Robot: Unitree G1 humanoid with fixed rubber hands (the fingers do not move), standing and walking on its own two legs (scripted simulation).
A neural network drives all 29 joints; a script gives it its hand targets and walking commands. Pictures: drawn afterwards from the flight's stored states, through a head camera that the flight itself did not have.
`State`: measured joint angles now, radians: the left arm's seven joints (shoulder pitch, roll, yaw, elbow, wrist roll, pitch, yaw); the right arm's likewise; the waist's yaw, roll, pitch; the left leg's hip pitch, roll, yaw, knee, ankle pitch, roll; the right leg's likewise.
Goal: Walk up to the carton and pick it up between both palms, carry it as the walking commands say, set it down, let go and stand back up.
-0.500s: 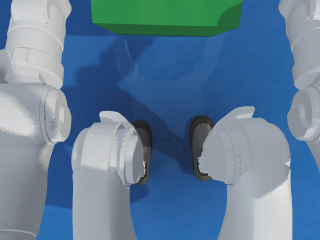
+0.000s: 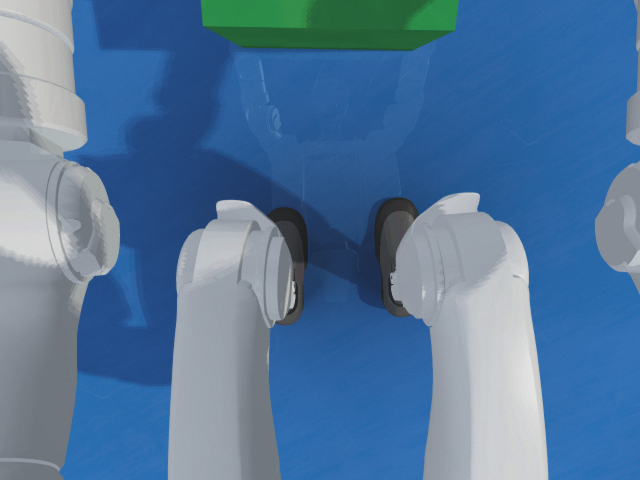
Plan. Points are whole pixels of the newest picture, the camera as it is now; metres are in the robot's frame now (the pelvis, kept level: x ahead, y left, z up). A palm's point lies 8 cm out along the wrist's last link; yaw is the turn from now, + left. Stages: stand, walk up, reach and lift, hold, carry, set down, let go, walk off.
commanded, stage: set down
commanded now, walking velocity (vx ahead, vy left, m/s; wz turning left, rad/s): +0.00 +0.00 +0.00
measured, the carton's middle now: out of the picture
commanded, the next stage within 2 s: let go in 0.96 s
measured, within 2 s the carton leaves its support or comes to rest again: neither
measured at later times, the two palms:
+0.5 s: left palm out of the picture +0.60 +0.21 +0.02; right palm out of the picture +0.59 -0.22 +0.01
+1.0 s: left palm out of the picture +0.59 +0.20 +0.15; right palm out of the picture +0.58 -0.21 +0.14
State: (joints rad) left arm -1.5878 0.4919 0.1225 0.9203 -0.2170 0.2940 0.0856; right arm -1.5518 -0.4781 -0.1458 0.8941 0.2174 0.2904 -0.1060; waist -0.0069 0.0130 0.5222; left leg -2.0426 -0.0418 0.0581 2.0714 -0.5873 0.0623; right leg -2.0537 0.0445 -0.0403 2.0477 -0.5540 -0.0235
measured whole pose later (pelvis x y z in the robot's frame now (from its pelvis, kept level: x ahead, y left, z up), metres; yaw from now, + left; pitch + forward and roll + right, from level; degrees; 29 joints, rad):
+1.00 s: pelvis +0.03 +0.00 +0.25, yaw +0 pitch +39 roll -1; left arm -1.42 0.38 0.27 1.00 -0.02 0.27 0.00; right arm -1.38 -0.38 -0.29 0.99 0.03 0.26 -0.01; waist -0.01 0.01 0.20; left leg -1.43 -0.06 -0.01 1.03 -0.28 0.03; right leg -1.43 0.05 0.00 1.00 -0.25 -0.02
